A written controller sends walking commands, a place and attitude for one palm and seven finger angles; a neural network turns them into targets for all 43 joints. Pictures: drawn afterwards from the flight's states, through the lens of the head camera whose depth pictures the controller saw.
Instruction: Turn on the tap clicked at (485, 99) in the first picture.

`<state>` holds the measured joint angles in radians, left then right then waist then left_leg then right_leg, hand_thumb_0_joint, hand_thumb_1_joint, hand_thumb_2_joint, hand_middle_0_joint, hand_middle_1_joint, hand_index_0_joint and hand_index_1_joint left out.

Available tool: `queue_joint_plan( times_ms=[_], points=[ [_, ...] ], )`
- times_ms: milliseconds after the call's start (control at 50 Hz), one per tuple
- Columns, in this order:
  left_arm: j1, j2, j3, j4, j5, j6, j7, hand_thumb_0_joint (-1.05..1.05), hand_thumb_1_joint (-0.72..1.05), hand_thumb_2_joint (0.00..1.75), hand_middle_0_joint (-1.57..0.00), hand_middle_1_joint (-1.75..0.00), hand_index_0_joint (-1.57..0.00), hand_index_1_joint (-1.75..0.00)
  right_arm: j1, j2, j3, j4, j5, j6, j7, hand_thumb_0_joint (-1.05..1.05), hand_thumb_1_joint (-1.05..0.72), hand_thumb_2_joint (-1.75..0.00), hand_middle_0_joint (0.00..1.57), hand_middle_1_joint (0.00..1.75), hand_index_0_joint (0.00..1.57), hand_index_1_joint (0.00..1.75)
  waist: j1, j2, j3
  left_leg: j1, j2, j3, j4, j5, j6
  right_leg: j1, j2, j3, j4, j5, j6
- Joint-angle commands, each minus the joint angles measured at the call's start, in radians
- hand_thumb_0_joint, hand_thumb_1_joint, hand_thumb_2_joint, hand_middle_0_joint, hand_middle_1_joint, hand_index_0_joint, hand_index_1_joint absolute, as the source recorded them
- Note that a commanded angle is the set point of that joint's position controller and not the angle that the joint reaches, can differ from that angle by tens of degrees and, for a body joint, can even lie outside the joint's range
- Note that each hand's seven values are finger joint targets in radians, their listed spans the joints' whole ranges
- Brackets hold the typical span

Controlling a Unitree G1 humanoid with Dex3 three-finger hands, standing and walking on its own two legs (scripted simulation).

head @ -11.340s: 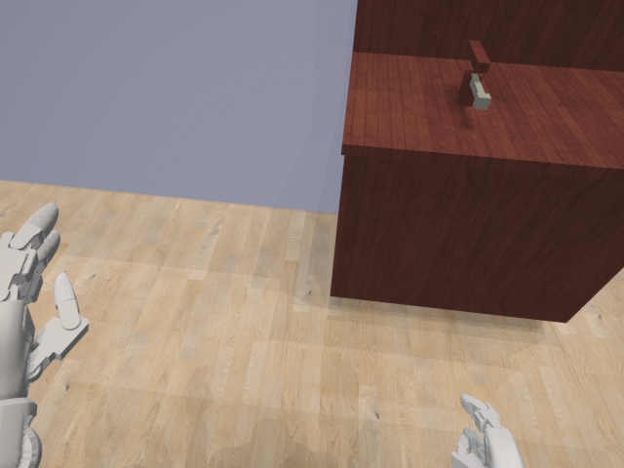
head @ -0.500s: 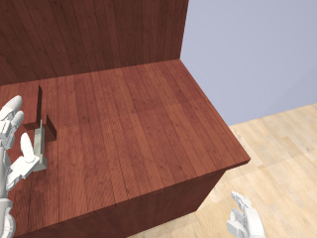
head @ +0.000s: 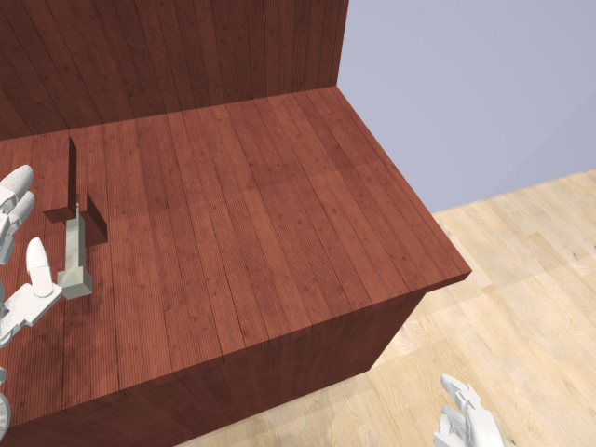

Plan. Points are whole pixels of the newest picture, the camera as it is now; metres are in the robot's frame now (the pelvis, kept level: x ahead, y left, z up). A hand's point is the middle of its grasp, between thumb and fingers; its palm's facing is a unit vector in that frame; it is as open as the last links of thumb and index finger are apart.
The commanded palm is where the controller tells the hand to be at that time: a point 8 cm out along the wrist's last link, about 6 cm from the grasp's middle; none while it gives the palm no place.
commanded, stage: shuffle to correct the standing spot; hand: left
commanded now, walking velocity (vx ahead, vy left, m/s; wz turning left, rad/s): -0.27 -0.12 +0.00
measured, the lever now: (75, 282) +0.27 +0.31 +0.06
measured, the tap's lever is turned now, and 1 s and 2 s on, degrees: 0 0 0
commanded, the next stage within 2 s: come to a stop and stand still in 0.42 s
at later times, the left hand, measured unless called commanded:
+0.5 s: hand (82, 332) +0.18 +0.21 +0.17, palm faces +0.34 -0.81 -0.49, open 7.4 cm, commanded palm +0.12 +0.25 +0.17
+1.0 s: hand (37, 408) +0.12 +0.22 +0.15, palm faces +0.44 -0.82 -0.37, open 7.4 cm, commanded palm +0.07 +0.25 +0.17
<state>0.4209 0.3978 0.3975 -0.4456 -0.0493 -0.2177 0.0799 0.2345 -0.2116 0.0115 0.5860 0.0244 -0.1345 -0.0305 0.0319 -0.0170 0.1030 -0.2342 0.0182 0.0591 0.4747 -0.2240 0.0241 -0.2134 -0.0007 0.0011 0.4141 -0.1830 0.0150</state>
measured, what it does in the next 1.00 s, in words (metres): steps on the spot: left foot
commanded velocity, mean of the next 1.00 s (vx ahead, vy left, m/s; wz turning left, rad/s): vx -0.12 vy -0.06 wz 0.03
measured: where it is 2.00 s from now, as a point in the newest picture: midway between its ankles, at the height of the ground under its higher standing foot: outside the picture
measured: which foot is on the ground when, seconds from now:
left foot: down 0.00-0.44, up 0.46-0.66, down 0.68-1.00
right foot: down 0.00-1.00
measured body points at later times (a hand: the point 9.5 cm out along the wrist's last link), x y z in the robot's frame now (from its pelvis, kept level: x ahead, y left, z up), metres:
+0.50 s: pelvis -0.04 -0.04 -0.01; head +0.04 -0.01 +0.43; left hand +0.16 +0.25 +0.19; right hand +0.18 -0.23 -0.09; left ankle +0.00 +0.09 -0.73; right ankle +0.02 -0.13 -0.74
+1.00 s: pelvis -0.08 -0.03 -0.01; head -0.09 -0.02 +0.43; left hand +0.10 +0.27 +0.17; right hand +0.07 -0.25 -0.10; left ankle -0.10 +0.08 -0.74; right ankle +0.02 -0.13 -0.74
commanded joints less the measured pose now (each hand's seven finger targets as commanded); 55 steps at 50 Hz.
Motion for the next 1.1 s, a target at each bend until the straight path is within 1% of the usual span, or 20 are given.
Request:
queue_joint_plan(
  times_ms=[0,200,340,380,400,440,460,500,540,600,660,700,800,880,960,980,1000,1020,1040,1080],
  points=[
    [-0.125,0.13,0.05,-0.219,0.008,-0.077,0.018,0.0,0.9,0.9,-0.2,-0.3,-0.2,-0.3,-0.112,-0.11,-0.042,-0.17,-0.007,-0.089,-0.011,0.0,-0.9,-0.9,0.2,0.3,0.2,0.3,0.002,0.053,-0.142,0.054,0.082,-0.081,-0.124,-0.037,-0.004,-0.007,-0.054,0.058,-0.08,0.026,-0.03],
    [-0.082,0.166,0.112,-0.309,0.008,-0.11,0.002,0.0,0.9,0.9,-0.2,-0.3,-0.2,-0.3,-0.109,-0.09,-0.046,-0.218,-0.02,-0.08,0.009,0.0,-0.9,-0.9,0.2,0.3,0.2,0.3,0.022,0.145,-0.222,0.015,0.173,-0.104,-0.078,0.268,0.014,0.03,-0.041,0.009,0.094,0.173,-0.023],
    [-0.016,0.19,0.177,-0.332,-0.003,-0.115,-0.021,0.0,0.9,0.9,-0.2,-0.3,-0.2,-0.3,-0.097,-0.087,-0.051,-0.212,-0.034,-0.1,0.025,0.0,-0.9,-0.9,0.2,0.3,0.2,0.3,0.028,0.183,-0.249,0.065,0.258,-0.145,-0.006,0.549,0.06,-0.03,-0.043,-0.027,0.152,-0.005,-0.039],
    [-0.051,0.175,0.156,-0.335,-0.012,-0.126,-0.038,0.0,0.9,0.9,-0.2,-0.3,-0.2,-0.3,-0.094,-0.099,-0.066,-0.219,-0.034,-0.108,0.021,0.0,-0.9,-0.9,0.2,0.3,0.2,0.3,0.026,0.109,-0.223,-0.036,0.227,-0.128,0.067,0.373,0.049,0.026,-0.072,0.005,0.102,0.129,-0.053],
    [-0.051,0.172,0.164,-0.316,-0.016,-0.132,-0.044,0.0,0.9,0.9,-0.2,-0.3,-0.2,-0.3,-0.09,-0.096,-0.071,-0.211,-0.026,-0.117,0.017,0.0,-0.9,-0.9,0.2,0.3,0.2,0.3,0.023,0.036,-0.222,-0.063,0.15,-0.085,0.151,0.213,0.019,0.013,-0.115,0.067,0.062,0.277,-0.092],
    [-0.039,0.213,0.191,-0.296,-0.01,-0.122,-0.027,0.0,0.9,0.9,-0.2,-0.3,-0.2,-0.3,-0.069,-0.081,-0.08,-0.181,-0.017,-0.123,0.01,0.0,-0.9,-0.9,0.2,0.3,0.2,0.3,0.012,-0.19,-0.242,-0.068,-0.061,-0.002,0.442,-0.177,-0.043,-0.101,-0.326,0.331,-0.138,0.421,-0.207],
    [-0.057,0.171,0.142,-0.319,-0.015,-0.124,-0.025,0.0,0.9,0.9,-0.2,-0.3,-0.2,-0.3,-0.062,-0.062,-0.081,-0.168,-0.032,-0.112,0.014,0.0,-0.9,-0.9,0.2,0.3,0.2,0.3,0.02,-0.217,-0.269,-0.144,-0.078,-0.057,0.609,-0.286,-0.038,-0.07,-0.396,0.366,-0.185,0.346,-0.265],
    [-0.051,0.192,0.171,-0.357,-0.003,-0.116,-0.003,0.0,0.9,0.9,-0.2,-0.3,-0.2,-0.3,-0.094,-0.028,-0.061,-0.157,-0.049,-0.12,0.004,0.0,-0.9,-0.9,0.2,0.3,0.2,0.3,0.01,-0.152,-0.247,-0.22,-0.03,-0.094,0.598,-0.381,-0.038,-0.006,-0.39,0.306,-0.092,0.424,-0.305],
    [0.063,0.169,0.173,-0.325,-0.007,-0.08,0.034,0.0,0.9,0.9,-0.2,-0.3,-0.2,-0.3,-0.1,-0.025,-0.034,-0.146,-0.039,-0.099,0.004,0.0,-0.9,-0.9,0.2,0.3,0.2,0.3,-0.013,-0.068,-0.298,-0.159,-0.002,-0.071,0.323,-0.287,-0.034,0.042,-0.331,0.243,-0.005,0.465,-0.234],
    [0.081,0.159,0.144,-0.337,-0.009,-0.083,0.058,0.0,0.9,0.9,-0.2,-0.3,-0.2,-0.3,-0.045,-0.064,-0.055,-0.142,-0.03,-0.091,-0.012,0.0,-0.9,-0.9,0.2,0.3,0.2,0.3,-0.014,-0.015,-0.319,0.038,-0.023,0.007,-0.054,-0.085,-0.011,0.029,-0.233,0.155,-0.01,0.113,-0.12],
    [0.075,0.161,0.134,-0.325,-0.009,-0.073,0.06,0.0,0.9,0.9,-0.2,-0.3,-0.2,-0.3,-0.075,-0.132,-0.073,-0.168,-0.01,-0.084,-0.025,0.0,-0.9,-0.9,0.2,0.3,0.2,0.3,0.002,0.078,-0.259,0.073,0.163,-0.135,-0.156,0.102,0.047,0.011,-0.075,0.024,0.08,0.003,-0.026],
    [0.017,0.188,0.148,-0.338,0.004,-0.066,0.052,0.0,0.9,0.9,-0.2,-0.3,-0.2,-0.3,-0.114,-0.11,-0.057,-0.179,0.0,-0.07,-0.018,0.0,-0.9,-0.9,0.2,0.3,0.2,0.3,-0.004,0.236,-0.18,-0.143,0.192,-0.172,-0.226,-0.146,0.056,0.072,-0.068,-0.023,0.173,-0.132,-0.019],
    [-0.071,0.155,0.092,-0.245,0.021,-0.04,0.039,0.0,0.9,0.9,-0.2,-0.3,-0.2,-0.3,-0.075,-0.128,-0.069,-0.156,0.005,-0.068,0.003,0.0,-0.9,-0.9,0.2,0.3,0.2,0.3,-0.012,0.072,-0.153,-0.159,0.112,-0.089,-0.115,-0.197,0.046,0.122,-0.055,-0.031,0.087,-0.115,-0.023],
    [-0.126,0.129,0.043,-0.174,0.031,-0.022,0.024,0.0,0.9,0.9,-0.2,-0.3,-0.2,-0.3,-0.058,-0.13,-0.064,-0.136,0.004,-0.064,0.011,0.0,-0.9,-0.9,0.2,0.3,0.2,0.3,-0.025,0.068,-0.049,-0.187,0.076,-0.074,-0.09,-0.409,0.061,-0.015,-0.028,-0.004,0.058,-0.303,-0.035],
    [-0.171,0.127,0.039,-0.168,0.025,-0.016,0.016,0.0,0.9,0.9,-0.2,-0.3,-0.2,-0.3,-0.056,-0.12,-0.055,-0.123,0.001,-0.058,0.018,0.0,-0.9,-0.9,0.2,0.3,0.2,0.3,-0.037,0.016,-0.053,-0.13,0.028,-0.051,0.015,-0.367,0.056,-0.083,-0.051,0.047,0.007,-0.333,-0.046],
    [-0.177,0.145,0.053,-0.188,0.025,-0.017,0.017,0.0,0.9,0.9,-0.2,-0.3,-0.2,-0.3,-0.06,-0.114,-0.053,-0.124,0.001,-0.06,0.019,0.0,-0.9,-0.9,0.2,0.3,0.2,0.3,-0.032,0.011,-0.043,-0.123,0.017,-0.052,0.035,-0.369,0.054,-0.107,-0.062,0.076,-0.022,-0.362,-0.051],
    [-1.091,0.861,0.565,-0.382,0.125,-0.11,0.03,0.0,0.9,0.9,-0.2,-0.3,-0.2,-0.3,0.033,-0.083,-0.036,-0.047,-0.085,-0.124,-0.003,0.0,-0.9,-0.9,0.2,0.3,0.2,0.3,0.017,-0.087,-0.03,-0.168,0.008,0.053,0.143,-0.095,0.001,-0.077,-0.045,0.145,-0.041,-0.067,-0.045],
    [-0.513,0.279,0.18,0.145,0.049,-0.097,-0.02,0.0,0.9,0.9,-0.2,-0.3,-0.2,-0.3,-0.017,-0.014,-0.013,-0.044,-0.06,-0.133,0.001,0.0,-0.9,-0.9,0.2,0.3,0.2,0.3,-0.002,-0.096,-0.2,-0.082,-0.036,-0.088,0.085,-0.142,-0.003,0.006,-0.158,0.172,-0.028,0.051,-0.128],
    [-0.295,0.1,0.051,0.122,-0.012,-0.066,-0.012,0.0,0.9,0.9,-0.2,-0.3,-0.2,-0.3,-0.083,-0.056,-0.008,-0.105,-0.012,-0.129,0.017,0.0,-0.9,-0.9,0.2,0.3,0.2,0.3,0.006,0.201,-0.177,0.044,-0.013,-0.036,-0.084,-0.122,0.001,-0.019,-0.095,0.128,0.032,-0.005,-0.1],
    [-0.26,0.122,0.047,-0.065,-0.009,-0.101,-0.003,0.0,0.9,0.9,-0.2,-0.3,-0.2,-0.3,-0.095,-0.099,-0.032,-0.144,-0.003,-0.125,0.028,0.0,-0.9,-0.9,0.2,0.3,0.2,0.3,0.02,0.334,-0.077,-0.202,0.09,-0.074,-0.208,-0.331,0.039,0.083,-0.037,0.069,0.16,-0.15,-0.054]
  ],
)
